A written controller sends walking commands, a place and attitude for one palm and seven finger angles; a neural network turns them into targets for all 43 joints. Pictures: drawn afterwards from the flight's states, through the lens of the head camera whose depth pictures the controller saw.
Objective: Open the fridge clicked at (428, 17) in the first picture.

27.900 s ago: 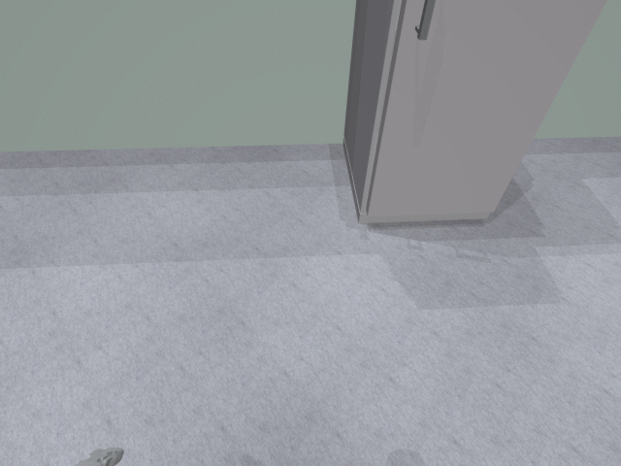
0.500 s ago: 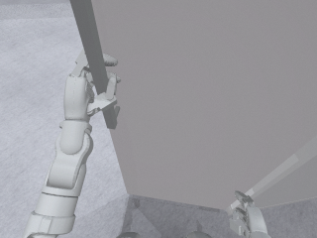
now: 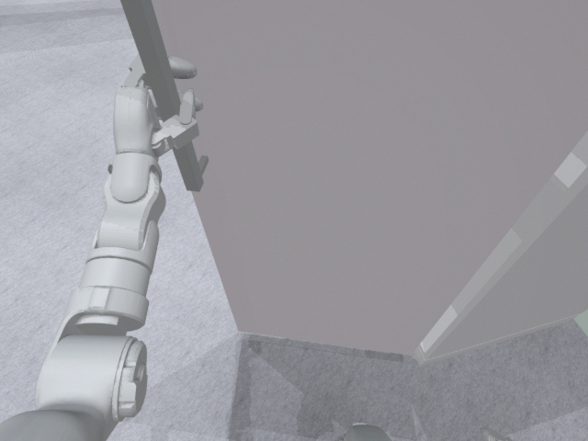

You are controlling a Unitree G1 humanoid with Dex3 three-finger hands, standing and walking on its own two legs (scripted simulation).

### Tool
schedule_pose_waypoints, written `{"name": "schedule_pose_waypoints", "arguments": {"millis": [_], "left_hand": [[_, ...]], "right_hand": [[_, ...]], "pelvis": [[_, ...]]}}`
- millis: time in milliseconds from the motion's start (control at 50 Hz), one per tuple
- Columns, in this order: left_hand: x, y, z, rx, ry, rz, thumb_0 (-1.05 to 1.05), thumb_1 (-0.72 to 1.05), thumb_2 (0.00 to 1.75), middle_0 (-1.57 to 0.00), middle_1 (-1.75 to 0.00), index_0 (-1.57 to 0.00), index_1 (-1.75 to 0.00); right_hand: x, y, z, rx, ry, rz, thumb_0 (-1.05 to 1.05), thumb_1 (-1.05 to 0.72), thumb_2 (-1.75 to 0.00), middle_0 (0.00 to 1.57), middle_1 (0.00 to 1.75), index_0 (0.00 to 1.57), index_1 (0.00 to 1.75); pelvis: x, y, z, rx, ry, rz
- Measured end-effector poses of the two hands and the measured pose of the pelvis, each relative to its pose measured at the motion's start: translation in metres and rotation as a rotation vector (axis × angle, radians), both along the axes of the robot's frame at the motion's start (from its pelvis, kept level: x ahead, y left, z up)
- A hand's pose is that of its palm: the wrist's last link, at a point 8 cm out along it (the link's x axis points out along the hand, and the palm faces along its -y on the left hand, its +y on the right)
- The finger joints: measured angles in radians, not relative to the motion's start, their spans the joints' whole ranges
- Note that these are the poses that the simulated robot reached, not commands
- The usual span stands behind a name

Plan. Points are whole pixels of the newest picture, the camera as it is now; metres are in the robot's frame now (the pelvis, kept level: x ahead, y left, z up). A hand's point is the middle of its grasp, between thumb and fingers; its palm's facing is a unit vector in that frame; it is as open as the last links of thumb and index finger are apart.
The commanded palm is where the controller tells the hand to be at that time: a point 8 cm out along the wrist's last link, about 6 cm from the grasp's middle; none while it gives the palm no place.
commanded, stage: stop walking and hold the door back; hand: left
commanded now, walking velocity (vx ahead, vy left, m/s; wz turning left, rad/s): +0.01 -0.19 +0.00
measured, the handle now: (173, 87) +0.48 +0.15 +0.23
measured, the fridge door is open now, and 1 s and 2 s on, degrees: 67 65 66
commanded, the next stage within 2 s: loosen the grip on the handle in 0.50 s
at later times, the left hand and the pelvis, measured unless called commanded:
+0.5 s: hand (185, 130) +0.43 +0.13 +0.21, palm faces +0.07 -0.99 -0.14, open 5.5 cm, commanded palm +0.41 +0.19 +0.19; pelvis +0.00 +0.01 +0.00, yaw -3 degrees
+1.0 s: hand (187, 121) +0.45 +0.13 +0.21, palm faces +0.08 -0.98 -0.16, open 12.7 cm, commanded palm +0.42 +0.19 +0.21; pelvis +0.02 +0.00 +0.01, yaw -5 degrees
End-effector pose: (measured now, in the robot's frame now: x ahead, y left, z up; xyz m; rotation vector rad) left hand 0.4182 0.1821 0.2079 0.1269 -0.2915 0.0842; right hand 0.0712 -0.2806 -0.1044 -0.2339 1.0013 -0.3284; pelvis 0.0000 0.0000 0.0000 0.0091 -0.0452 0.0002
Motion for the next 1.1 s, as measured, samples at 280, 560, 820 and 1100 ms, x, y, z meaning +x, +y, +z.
{"name": "schedule_pose_waypoints", "arguments": {"millis": [280,560,820,1100], "left_hand": [[-0.012,0.002,-0.001,0.046,-0.029,0.012,-0.05,0.71,0.8,-0.45,-1.4,-0.37,-1.4],[-0.013,0.004,0.0,0.027,-0.018,-0.035,-0.04,0.7,0.8,-0.46,-1.4,-0.4,-1.4],[0.012,0.012,0.017,0.024,0.009,-0.021,-0.02,0.3,0.63,-0.47,-1.41,-0.42,-1.39],[0.007,0.005,-0.006,0.049,0.047,0.01,-0.01,-0.47,0.24,-0.36,-1.29,-0.31,-1.27]], "right_hand": [[0.03,0.038,-0.007,0.109,-0.051,0.083,0.01,-0.9,-0.9,0.2,0.3,0.2,0.3],[0.074,0.043,0.023,0.045,-0.177,0.134,0.01,-0.9,-0.9,0.2,0.29,0.2,0.3],[0.015,0.029,0.026,0.07,-0.177,0.074,0.01,-0.9,-0.9,0.2,0.3,0.21,0.3],[-0.004,-0.003,0.014,0.038,-0.021,-0.011,0.01,-0.9,-0.9,0.2,0.29,0.2,0.3]], "pelvis": [[-0.002,-0.007,0.001,-0.015,0.003,-0.027],[-0.001,0.007,0.004,-0.022,0.021,-0.05],[0.003,0.0,0.008,-0.001,0.043,-0.074],[0.02,-0.007,0.011,-0.005,0.055,-0.071]]}}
